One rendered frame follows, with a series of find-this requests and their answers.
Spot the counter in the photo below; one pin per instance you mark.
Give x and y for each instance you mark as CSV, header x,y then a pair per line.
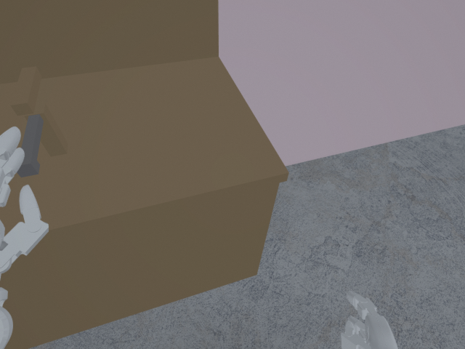
x,y
156,179

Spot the tap lever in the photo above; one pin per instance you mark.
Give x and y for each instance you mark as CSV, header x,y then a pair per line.
x,y
31,142

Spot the left robot hand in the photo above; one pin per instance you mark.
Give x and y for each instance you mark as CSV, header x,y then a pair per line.
x,y
24,236

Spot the right robot hand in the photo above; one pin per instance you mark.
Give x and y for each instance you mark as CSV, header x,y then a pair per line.
x,y
374,334

